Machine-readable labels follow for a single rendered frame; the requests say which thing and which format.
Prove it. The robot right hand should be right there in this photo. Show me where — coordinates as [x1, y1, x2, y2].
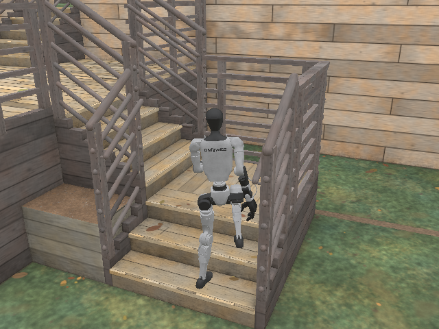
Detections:
[241, 199, 257, 221]

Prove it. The right robot upper arm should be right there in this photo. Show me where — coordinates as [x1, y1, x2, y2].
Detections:
[230, 137, 244, 176]

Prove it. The right robot forearm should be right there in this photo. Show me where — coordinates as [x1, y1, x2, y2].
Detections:
[238, 166, 254, 202]

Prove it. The right robot foot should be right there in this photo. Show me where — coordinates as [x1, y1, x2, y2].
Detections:
[234, 235, 244, 248]

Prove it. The left robot shin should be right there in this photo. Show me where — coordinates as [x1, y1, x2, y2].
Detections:
[198, 233, 212, 280]

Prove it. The left robot upper arm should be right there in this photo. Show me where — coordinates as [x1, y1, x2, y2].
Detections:
[189, 138, 203, 173]

